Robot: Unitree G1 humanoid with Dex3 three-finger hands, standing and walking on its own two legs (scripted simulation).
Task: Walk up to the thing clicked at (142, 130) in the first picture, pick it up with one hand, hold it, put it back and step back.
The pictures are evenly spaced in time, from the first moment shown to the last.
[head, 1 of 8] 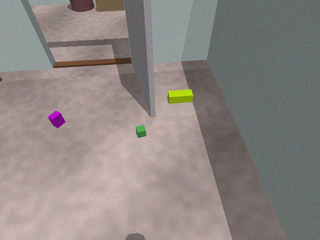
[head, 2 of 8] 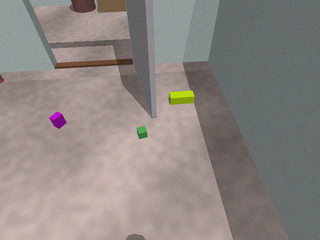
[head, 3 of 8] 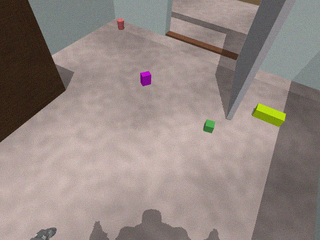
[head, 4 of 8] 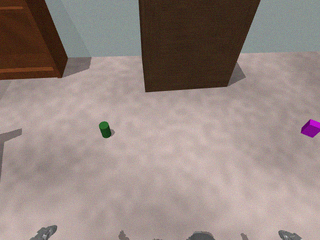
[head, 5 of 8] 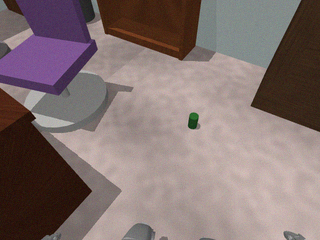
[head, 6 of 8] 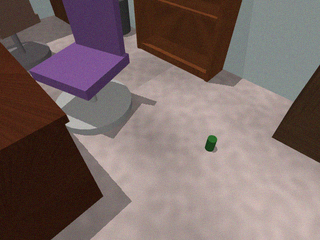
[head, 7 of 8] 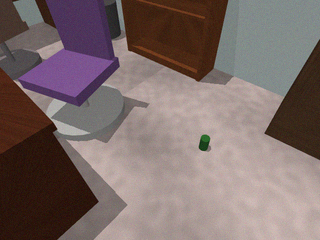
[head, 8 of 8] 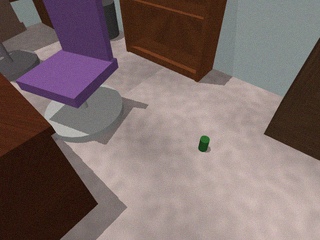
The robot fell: no
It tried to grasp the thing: no
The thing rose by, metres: 0.00
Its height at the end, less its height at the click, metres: +0.00
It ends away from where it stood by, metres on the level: 0.00
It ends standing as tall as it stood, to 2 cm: yes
